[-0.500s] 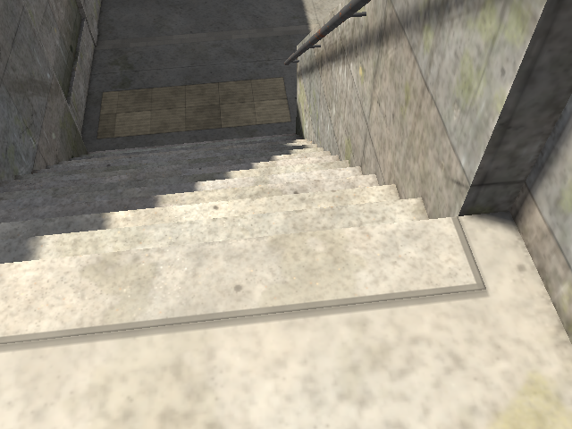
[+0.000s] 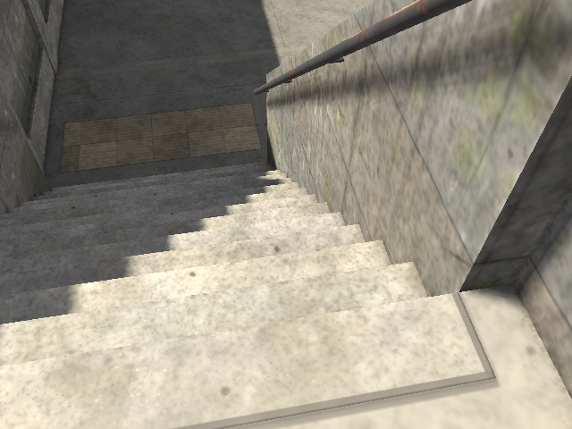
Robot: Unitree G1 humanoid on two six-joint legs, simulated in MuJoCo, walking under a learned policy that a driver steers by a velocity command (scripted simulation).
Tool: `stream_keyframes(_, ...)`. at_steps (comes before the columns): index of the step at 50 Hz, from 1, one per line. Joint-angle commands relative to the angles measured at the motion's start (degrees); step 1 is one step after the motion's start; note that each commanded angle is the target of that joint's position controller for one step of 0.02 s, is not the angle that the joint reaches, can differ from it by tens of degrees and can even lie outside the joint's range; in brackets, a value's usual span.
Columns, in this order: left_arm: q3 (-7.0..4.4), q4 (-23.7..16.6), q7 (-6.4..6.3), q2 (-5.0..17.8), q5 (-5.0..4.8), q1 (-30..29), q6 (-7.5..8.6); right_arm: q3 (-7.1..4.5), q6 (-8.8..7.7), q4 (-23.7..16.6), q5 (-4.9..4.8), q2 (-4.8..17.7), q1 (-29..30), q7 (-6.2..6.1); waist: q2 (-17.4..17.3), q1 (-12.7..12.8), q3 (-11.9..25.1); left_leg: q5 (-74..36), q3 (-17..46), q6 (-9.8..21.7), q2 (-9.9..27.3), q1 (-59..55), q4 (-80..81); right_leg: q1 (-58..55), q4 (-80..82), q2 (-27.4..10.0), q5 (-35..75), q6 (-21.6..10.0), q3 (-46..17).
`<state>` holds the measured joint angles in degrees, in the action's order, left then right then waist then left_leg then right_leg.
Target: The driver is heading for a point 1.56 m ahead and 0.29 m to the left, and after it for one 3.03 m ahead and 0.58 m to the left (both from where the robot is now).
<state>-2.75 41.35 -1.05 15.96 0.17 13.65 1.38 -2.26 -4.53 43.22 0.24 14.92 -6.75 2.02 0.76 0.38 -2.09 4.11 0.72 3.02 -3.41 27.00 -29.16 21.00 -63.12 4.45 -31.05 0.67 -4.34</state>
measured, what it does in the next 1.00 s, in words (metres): steps on the spot, turning left: right foot, then left foot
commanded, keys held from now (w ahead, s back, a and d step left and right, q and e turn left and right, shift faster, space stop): q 0.60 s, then no key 0.12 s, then e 0.28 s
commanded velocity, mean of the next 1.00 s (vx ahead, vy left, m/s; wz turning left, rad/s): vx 0.03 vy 0.00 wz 0.33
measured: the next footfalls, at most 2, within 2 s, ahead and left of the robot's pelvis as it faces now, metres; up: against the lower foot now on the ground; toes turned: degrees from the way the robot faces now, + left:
right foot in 0.32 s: +0.13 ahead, -0.14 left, +0.00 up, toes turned +16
left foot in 0.74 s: +0.01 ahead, +0.10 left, +0.00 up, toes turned +25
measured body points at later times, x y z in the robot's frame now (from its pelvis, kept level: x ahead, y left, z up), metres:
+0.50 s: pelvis +0.05 -0.04 +0.02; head +0.08 -0.06 +0.47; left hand +0.10 +0.26 -0.07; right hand +0.27 -0.29 -0.09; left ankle +0.01 +0.09 -0.64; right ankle +0.09 -0.15 -0.72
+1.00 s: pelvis +0.02 +0.00 +0.01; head +0.03 +0.01 +0.46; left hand -0.02 +0.29 -0.11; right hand +0.28 -0.15 -0.08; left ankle -0.02 +0.08 -0.72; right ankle +0.05 -0.16 -0.67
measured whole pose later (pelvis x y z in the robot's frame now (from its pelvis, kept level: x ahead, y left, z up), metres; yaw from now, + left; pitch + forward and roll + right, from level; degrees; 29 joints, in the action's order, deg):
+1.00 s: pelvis +0.02 +0.00 +0.01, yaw +21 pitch +1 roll +0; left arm -4.6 45.3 -1.9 17.4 -1.2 15.5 -3.0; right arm -1.5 0.9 40.4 1.0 11.0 -5.9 -1.3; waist 2.1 2.1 -1.1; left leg 15.1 -4.9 2.7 -0.5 12.5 -26.9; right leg 24.1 -54.9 -3.0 -25.9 5.9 -2.3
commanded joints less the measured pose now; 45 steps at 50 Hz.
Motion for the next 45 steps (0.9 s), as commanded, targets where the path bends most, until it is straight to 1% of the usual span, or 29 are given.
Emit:
stream_keyframes(1,-2.6,-4.4,-1.02,8.1,-0.2,1.0,-1.87,-2.34,1.78,-4.8,-0.26,9.0,-1.2,-0.9,-3.3,-0.8,8.2,2.8,25.5,11.5,17.2,-15.0,12.1,13.3,-6.1,-4.8,2.3,1.1,-1.8)
stream_keyframes(3,-2.1,-4.3,-1.63,5.3,0.05,1.9,-2.23,-2.75,3.09,-5.5,0.28,9.2,0.2,-1.4,-7.3,0.7,6.6,6.1,20.6,9.1,12.1,-8.5,14.0,8.2,3.4,-4.0,5.1,1.2,0.2)
stream_keyframes(4,-2.13,-3.8,-2.14,5.1,-0.01,2.8,-2.02,-2.98,3.47,-5.7,0.37,9.4,-0.1,-1.8,-8.8,0.8,7.2,4.8,19.8,8.9,11.1,-8.1,13.9,6.7,6.5,-3.3,5.4,1.5,1.0)
stream_keyframes(7,-1.88,-3.4,-2.57,4.3,0.01,2.1,-1.61,-3.8,4.19,-6.4,-0.36,10.3,-1.0,-2.81,-9.1,0.0,10.0,8.0,21.0,9.0,10.9,-9.3,13.2,4.4,13.8,-2.8,8.5,2.2,0.2)
stream_keyframes(8,-1.77,-3.8,-2.6,4.5,0.12,0.9,-1.62,-3.85,4.54,-7.1,-0.08,10.3,0.1,-3.13,-9.4,-0.4,9.8,10.6,22.1,9.0,10.9,-8.9,13.4,4.1,15.6,-2.8,9.5,2.4,0.1)
stream_keyframes(11,-1.89,-4.2,-2.12,4.9,-0.2,-0.2,-1.07,-4.21,5.64,-7.6,-0.35,10.7,-0.8,-3.65,-10.1,-1.2,9.4,14.4,25.3,8.3,10.9,-9.2,13.2,2.4,21.0,-2.3,10.9,2.3,-0.4)
stream_keyframes(12,-1.65,-4.2,-1.75,4.2,0.07,-0.2,-1.05,-4.31,5.79,-7.5,-0.42,10.6,-1.3,-3.55,-9.9,-1.4,9.5,14.9,25.6,8.2,10.9,-9.1,13.0,0.8,22.9,-2.2,11.9,2.1,-0.5)
stream_keyframes(14,-1.88,-3.8,-1.15,4.3,-0.14,1.3,-0.62,-4.31,6.32,-7.8,-0.91,10.5,-1.0,-3.57,-9.8,-0.1,8.4,15.5,26.4,7.0,9.6,-8.0,11.7,-3.4,31.0,-1.7,14.7,0.8,0.4)
stream_keyframes(15,-2.49,-3.3,-0.75,4.9,-0.61,3.3,-0.12,-4.28,6.83,-7.8,-1.74,10.1,-1.3,-3.76,-9.7,1.1,8.4,15.4,26.4,5.8,8.2,-6.8,10.3,-7.4,36.9,-2.0,18.3,-0.4,1.1)
stream_keyframes(16,-3.3,-3.2,-0.79,7.8,-0.05,4.8,0.12,-3.81,7.04,-8.0,-1.85,8.6,-2.3,-3.9,-6.6,1.2,8.7,19.1,24.0,3.2,5.7,-2.9,5.8,-12.5,41.2,-8.4,18.6,-2.9,-3.3)
stream_keyframes(17,-4.65,-3.6,-0.99,13.3,1.79,4.0,-0.31,-3.4,6.73,-9.8,-1.83,6.5,-1.9,-3.71,8.2,-0.6,6.4,26.0,13.2,-0.2,-2.3,8.0,-6.3,-14.6,45.0,-20.3,20.7,-9.7,-16.5)
stream_keyframes(18,-4.65,-4.7,-0.72,12.7,3.66,1.0,-0.21,-4.3,5.77,-10.1,-1.23,8.7,-2.2,-3.39,15.8,-0.6,6.0,29.9,7.2,-2.6,-4.1,10.3,-22.1,-10.2,48.0,-28.0,27.8,-15.6,-25.7)
stream_keyframes(19,-3.58,-6.6,-1.06,9.4,3.39,-2.9,0.11,-5.49,5.65,-8.5,-0.93,11.7,-4.2,-3.16,10.3,-2.0,6.0,27.2,8.4,-3.8,-1.7,9.2,-31.7,-9.0,46.6,-26.6,31.0,-15.4,-21.6)
stream_keyframes(20,-3.01,-7.3,-1.31,7.3,2.2,-5.9,0.15,-5.79,6.3,-6.7,-1.21,11.5,-6.2,-3.28,6.5,-3.1,5.4,24.2,7.5,-4.8,-1.4,8.9,-35.5,-8.5,45.1,-22.7,32.6,-12.6,-15.2)
stream_keyframes(21,-2.64,-7.6,-1.46,6.3,1.03,-7.0,0.15,-5.6,7.11,-5.7,-1.08,10.4,-7.5,-3.67,5.4,-3.1,5.0,21.4,6.8,-6.0,-1.0,9.8,-39.4,-9.7,44.1,-20.2,33.4,-11.0,-11.1)
stream_keyframes(23,-2.32,-7.2,-1.82,6.3,0.53,-6.2,-0.1,-4.74,8.14,-6.2,-1.17,7.7,-7.4,-3.67,5.9,-2.3,3.4,18.8,5.0,-7.7,-0.2,10.9,-41.9,-10.0,43.6,-18.4,37.4,-10.8,-5.6)
stream_keyframes(24,-2.39,-7.0,-1.88,6.9,1.34,-5.0,-0.42,-4.5,8.08,-7.0,-1.2,7.3,-6.1,-3.69,6.7,-1.1,3.3,17.8,3.6,-8.6,0.2,10.8,-40.0,-11.2,43.7,-17.5,38.6,-11.2,-3.6)
stream_keyframes(27,-2.89,-6.1,-1.97,7.6,1.26,-1.2,-1.29,-3.75,7.89,-9.8,-1.46,6.5,-1.5,-3.11,9.0,2.2,5.2,17.8,1.7,-10.1,2.5,10.7,-31.8,-18.2,42.7,-19.5,40.2,-13.0,-2.3)
stream_keyframes(28,-3.16,-6.0,-1.88,7.9,0.46,-1.2,-1.34,-3.39,8.08,-10.7,-1.78,5.8,-0.4,-2.73,9.7,2.4,5.6,18.4,1.0,-9.8,3.5,9.7,-28.6,-18.8,42.4,-20.4,39.9,-13.3,-2.1)
stream_keyframes(32,-4.31,-5.8,-0.98,11.0,0.1,-2.6,-1.77,-3.08,8.1,-11.9,-1.7,5.8,-0.4,-1.71,10.6,2.5,6.8,20.4,-3.0,-7.6,3.4,-1.0,-17.3,-15.2,41.4,-21.5,42.5,-13.8,-0.1)
stream_keyframes(34,-4.27,-5.2,-0.56,10.9,-0.91,-3.0,-1.75,-3.27,8.17,-11.5,-1.61,6.0,-1.9,-1.46,10.8,1.7,6.8,17.8,-4.0,-5.7,2.6,-4.8,-9.5,-15.2,39.7,-21.9,42.9,-13.4,-0.4)
stream_keyframes(36,-3.71,-4.1,-0.47,9.6,-2.19,-3.5,-1.71,-3.46,7.96,-9.6,-1.29,5.8,-6.3,-1.4,9.0,-1.2,6.7,4.7,-4.8,-2.3,1.2,-14.4,7.1,-11.5,35.2,-19.9,39.7,-9.6,1.9)
stream_keyframes(37,-2.72,-2.8,-0.18,6.7,-1.31,-0.2,-1.33,-3.7,7.83,-9.5,-1.06,7.7,-7.3,-1.84,3.5,-0.4,8.9,-5.8,2.2,-0.5,5.5,-24.9,9.7,-4.5,30.3,-17.1,30.3,-4.9,4.6)
stream_keyframes(38,-0.41,-4.5,0.88,1.2,2.34,0.7,-0.62,-4.28,7.77,-10.5,-0.16,12.9,-7.2,-2.77,-15.6,2.0,11.6,-31.4,18.4,5.5,21.4,-33.9,5.9,8.1,17.4,-10.7,1.0,1.4,10.2)
stream_keyframes(39,-1.38,-4.6,0.43,4.1,1.12,-3.0,-0.7,-2.61,6.65,-10.0,1.64,8.1,-6.4,-2.27,-13.9,-1.4,12.3,-29.0,19.0,14.3,25.9,-25.2,7.0,8.9,11.8,-9.6,-7.2,3.3,4.4)
stream_keyframes(40,-2.04,-3.8,0.22,6.7,-0.4,-4.2,-1.19,-1.73,5.47,-9.3,2.45,5.7,-4.8,-1.71,-10.1,-1.5,9.6,-20.8,15.5,14.0,22.6,-21.2,9.0,7.1,9.1,-10.2,-5.5,3.6,2.4)
stream_keyframes(41,-2.38,-2.8,0.02,6.8,-0.89,-3.7,-1.81,-1.69,4.64,-8.3,2.14,5.4,-2.3,-1.61,-9.9,-0.4,7.2,-15.0,12.0,11.4,19.5,-19.9,9.6,7.5,8.4,-10.1,-2.5,3.7,1.8)
stream_keyframes(43,-2.88,-0.2,-0.72,7.2,-0.44,-1.0,-3.09,-1.58,3.77,-7.5,1.25,5.4,1.1,-1.93,-9.9,0.5,4.7,-15.4,7.7,9.1,17.4,-16.5,10.1,5.4,6.9,-9.2,3.2,4.5,0.0)
stream_keyframes(45,-3.21,0.5,-0.85,7.6,-1.24,0.7,-3.23,-1.92,3.83,-6.8,1.22,6.1,1.8,-2.79,-9.6,1.0,4.2,-16.4,4.9,9.3,16.8,-16.5,10.0,4.8,5.3,-7.5,6.0,5.1,0.3)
